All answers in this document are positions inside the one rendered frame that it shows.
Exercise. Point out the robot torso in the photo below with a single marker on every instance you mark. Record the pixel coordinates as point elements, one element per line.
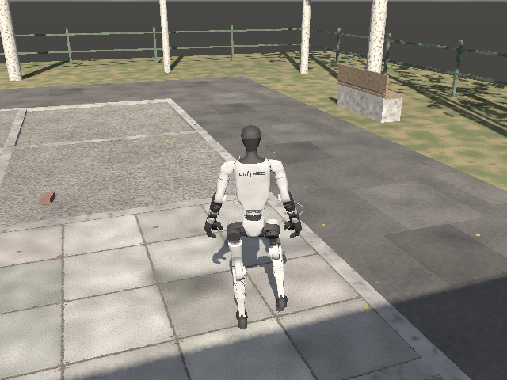
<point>252,183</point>

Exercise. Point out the robot right hand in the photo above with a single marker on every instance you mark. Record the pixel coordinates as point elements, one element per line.
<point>292,226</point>

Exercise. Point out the robot left upper arm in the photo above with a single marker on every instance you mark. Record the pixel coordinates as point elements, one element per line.
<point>223,180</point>

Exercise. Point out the robot left hand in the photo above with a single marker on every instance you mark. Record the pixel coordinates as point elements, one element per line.
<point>213,226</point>

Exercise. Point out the robot right upper arm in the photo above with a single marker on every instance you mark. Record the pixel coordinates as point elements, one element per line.
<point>281,180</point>

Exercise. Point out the right robot forearm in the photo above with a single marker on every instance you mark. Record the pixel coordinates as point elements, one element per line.
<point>291,210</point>

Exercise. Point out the humanoid robot head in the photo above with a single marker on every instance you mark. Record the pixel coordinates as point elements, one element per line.
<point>251,137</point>

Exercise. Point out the left robot forearm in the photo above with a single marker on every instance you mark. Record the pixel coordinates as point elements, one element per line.
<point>213,211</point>

